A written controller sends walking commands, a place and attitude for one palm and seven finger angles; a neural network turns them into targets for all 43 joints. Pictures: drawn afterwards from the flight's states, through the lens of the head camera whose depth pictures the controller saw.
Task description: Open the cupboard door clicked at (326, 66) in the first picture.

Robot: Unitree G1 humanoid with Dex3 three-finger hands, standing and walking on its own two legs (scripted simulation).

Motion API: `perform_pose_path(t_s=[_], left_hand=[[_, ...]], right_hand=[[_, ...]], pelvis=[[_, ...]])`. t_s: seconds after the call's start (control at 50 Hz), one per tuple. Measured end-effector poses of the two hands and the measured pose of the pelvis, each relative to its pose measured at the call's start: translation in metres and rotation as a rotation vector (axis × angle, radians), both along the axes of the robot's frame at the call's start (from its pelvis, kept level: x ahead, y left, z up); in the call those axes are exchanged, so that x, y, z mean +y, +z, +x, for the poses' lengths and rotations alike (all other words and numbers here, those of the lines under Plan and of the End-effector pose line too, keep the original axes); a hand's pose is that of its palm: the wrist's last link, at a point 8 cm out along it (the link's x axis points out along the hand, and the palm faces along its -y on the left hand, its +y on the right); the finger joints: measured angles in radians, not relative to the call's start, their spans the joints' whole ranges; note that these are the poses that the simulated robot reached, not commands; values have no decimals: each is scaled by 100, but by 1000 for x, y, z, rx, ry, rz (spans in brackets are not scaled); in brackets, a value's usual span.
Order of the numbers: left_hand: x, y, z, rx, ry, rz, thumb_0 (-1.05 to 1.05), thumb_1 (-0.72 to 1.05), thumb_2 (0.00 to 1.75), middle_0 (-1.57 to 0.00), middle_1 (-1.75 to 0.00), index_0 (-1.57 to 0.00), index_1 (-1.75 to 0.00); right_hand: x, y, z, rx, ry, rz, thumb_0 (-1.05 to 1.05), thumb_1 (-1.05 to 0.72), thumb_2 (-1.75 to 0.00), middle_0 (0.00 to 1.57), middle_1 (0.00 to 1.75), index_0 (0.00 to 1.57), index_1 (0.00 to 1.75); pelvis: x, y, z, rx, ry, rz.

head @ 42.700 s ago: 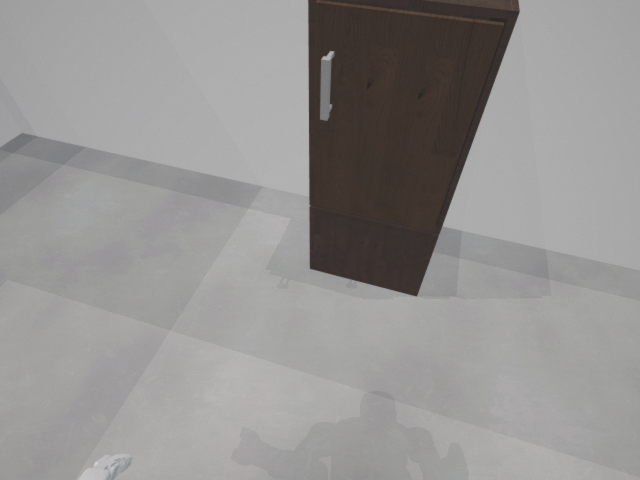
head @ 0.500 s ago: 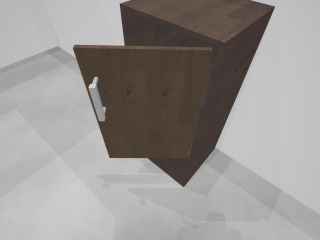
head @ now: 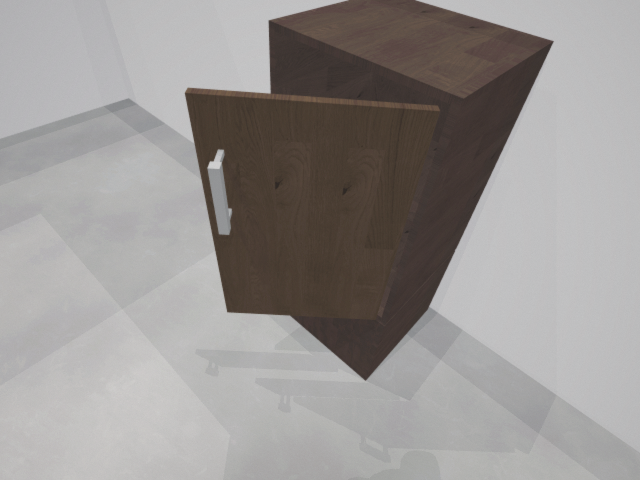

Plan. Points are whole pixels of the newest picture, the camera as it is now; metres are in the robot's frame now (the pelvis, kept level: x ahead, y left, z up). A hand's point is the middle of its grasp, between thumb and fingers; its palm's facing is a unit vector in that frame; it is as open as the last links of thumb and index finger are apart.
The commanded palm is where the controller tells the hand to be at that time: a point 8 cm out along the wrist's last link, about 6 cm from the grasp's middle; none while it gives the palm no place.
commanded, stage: come to a stop and stand still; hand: left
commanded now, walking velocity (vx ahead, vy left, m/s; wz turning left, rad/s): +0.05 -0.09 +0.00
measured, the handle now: (222, 193) +0.56 +0.21 +0.03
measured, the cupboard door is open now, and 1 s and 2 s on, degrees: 41 41 41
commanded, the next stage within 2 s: look again from close up in 0.72 s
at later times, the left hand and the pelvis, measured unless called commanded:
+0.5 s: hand out of the picture +0.03 +0.11 -0.18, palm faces +0.03 -0.99 -0.14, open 7.3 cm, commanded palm none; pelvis +0.05 -0.03 +0.00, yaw +0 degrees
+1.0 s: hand out of the picture +0.01 +0.13 -0.18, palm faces +0.04 -0.98 -0.21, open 7.3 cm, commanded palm none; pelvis +0.03 -0.03 -0.01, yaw +1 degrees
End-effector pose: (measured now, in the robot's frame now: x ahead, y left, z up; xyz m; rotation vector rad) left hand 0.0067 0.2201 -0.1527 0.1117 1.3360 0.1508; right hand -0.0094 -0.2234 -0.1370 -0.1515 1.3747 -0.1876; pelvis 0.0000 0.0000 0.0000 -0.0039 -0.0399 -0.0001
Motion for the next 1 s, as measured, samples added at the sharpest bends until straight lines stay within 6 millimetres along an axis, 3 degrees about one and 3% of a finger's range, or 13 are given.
perform_pose_path(t_s=[0.1,0.26,0.36,0.64,0.84,1.0], left_hand=[[-8,2,-9,68,-4,-19,0,92,90,-20,-30,-20,-30],[-30,-4,5,88,-3,-23,1,92,90,-20,-30,-20,-30],[-42,-4,12,110,-9,-27,1,93,90,-20,-30,-20,-30],[-60,-2,15,126,20,-35,2,93,90,-20,-30,-20,-30],[-58,0,12,107,20,-20,1,92,90,-20,-30,-20,-30],[-40,5,2,78,12,35,1,92,90,-20,-30,-20,-30]], right_hand=[[7,1,-21,60,-32,14,0,-91,-90,20,30,20,30],[8,-6,-43,182,-81,45,0,-90,-90,20,30,20,30],[5,-8,-28,181,-88,57,0,-91,-90,20,30,20,30],[-13,-9,39,71,-29,32,1,-91,-90,20,30,20,30],[-22,-5,40,55,-12,23,1,-91,-90,20,30,20,30],[-24,-17,30,-4,31,42,1,-91,-90,20,30,20,30]], pelvis=[[-1,3,8,9,-2,1],[-17,-4,26,-2,-10,2],[-24,-4,39,6,-9,-7],[-35,-1,53,17,1,-13],[-38,1,47,14,10,-12],[-33,-5,28,9,17,-3]])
